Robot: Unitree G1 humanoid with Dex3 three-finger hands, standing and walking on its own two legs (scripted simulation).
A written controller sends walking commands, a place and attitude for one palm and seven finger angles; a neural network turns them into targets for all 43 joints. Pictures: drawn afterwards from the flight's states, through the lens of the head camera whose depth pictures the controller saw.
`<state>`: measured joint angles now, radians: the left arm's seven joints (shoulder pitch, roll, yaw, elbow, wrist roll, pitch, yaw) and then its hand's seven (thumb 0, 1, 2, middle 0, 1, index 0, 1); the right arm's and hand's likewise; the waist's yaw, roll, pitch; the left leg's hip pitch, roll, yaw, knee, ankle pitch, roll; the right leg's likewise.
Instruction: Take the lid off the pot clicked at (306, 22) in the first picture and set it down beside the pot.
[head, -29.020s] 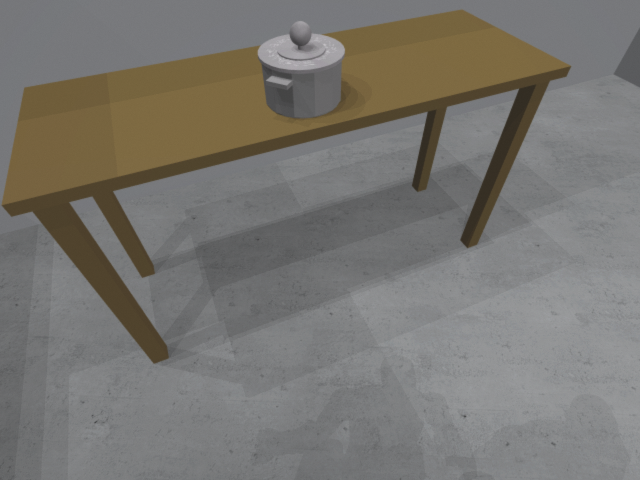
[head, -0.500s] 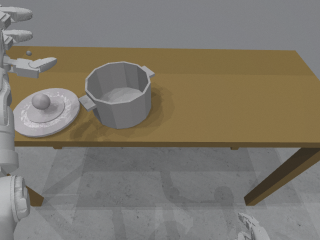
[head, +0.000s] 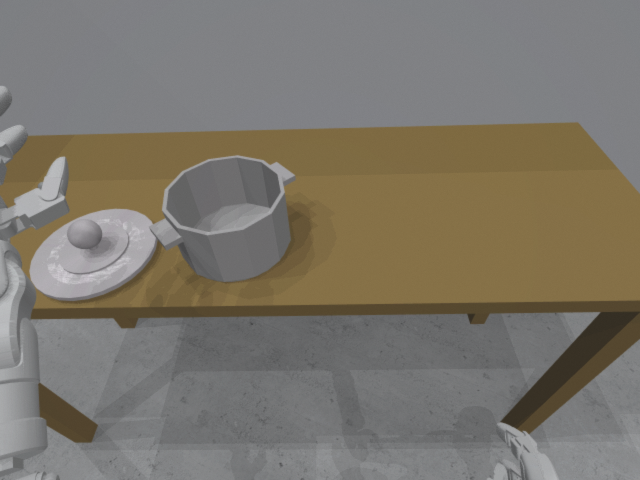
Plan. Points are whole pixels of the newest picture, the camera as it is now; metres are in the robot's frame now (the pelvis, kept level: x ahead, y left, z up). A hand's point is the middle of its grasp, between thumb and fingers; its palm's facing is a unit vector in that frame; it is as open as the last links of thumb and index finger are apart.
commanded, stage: draw the hand back to the body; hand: left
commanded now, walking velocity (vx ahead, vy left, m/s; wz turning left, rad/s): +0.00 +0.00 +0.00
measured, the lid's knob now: (85, 234) +0.44 +0.42 +0.04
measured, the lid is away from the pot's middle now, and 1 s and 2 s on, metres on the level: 0.23 0.23 0.23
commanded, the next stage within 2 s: step back with the hand held close in 1.08 s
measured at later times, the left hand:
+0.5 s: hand (36, 256) +0.25 +0.28 +0.22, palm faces +0.50 -0.83 -0.24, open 7.5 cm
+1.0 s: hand (18, 351) +0.17 +0.25 +0.20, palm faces +0.43 -0.84 -0.34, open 7.5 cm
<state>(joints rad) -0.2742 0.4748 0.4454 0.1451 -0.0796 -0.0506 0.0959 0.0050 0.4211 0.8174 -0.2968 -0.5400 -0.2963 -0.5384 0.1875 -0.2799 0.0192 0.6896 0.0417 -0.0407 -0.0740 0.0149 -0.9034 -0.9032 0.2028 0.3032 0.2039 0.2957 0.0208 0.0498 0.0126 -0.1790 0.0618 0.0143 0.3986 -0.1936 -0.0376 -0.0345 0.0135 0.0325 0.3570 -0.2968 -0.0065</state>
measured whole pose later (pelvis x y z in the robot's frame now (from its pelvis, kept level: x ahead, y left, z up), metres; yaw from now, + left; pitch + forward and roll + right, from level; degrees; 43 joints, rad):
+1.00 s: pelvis -0.01 +0.01 +0.00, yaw +1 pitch -6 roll +0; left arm 0.43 0.34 0.34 -0.54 -0.10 -0.09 0.07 0.01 0.88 0.90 -0.21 -0.30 -0.21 -0.30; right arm 0.14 -0.21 0.03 0.67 -0.01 -0.12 -0.08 0.02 -0.90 -0.90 0.20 0.30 0.21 0.30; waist 0.07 0.04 0.04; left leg -0.10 0.05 0.01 0.38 -0.17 -0.03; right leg 0.06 0.00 0.02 0.29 -0.26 0.01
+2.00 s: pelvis -0.12 +0.06 -0.02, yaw +1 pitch -2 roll -4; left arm 0.52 0.39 0.39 -0.68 -0.05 -0.25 0.15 0.01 0.88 0.90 -0.21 -0.30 -0.21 -0.30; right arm 0.22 -0.22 -0.01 0.59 0.01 -0.08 -0.09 0.02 -0.90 -0.90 0.21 0.30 0.21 0.30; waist 0.00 0.04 0.04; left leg -0.46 0.03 -0.01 0.62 -0.17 0.03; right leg -0.28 -0.01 0.01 0.53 -0.25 0.06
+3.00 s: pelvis -0.30 +0.10 +0.00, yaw -2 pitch +1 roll +0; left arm 0.63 0.45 0.38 -0.72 -0.05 -0.20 0.11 0.01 0.88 0.90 -0.21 -0.30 -0.21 -0.30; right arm 0.28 -0.18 0.01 0.65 -0.01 -0.05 -0.05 0.02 -0.90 -0.90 0.21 0.30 0.21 0.30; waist -0.01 -0.05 -0.07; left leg -0.50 -0.02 0.01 0.90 -0.39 0.01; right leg -0.20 0.05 -0.03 0.46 -0.27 -0.07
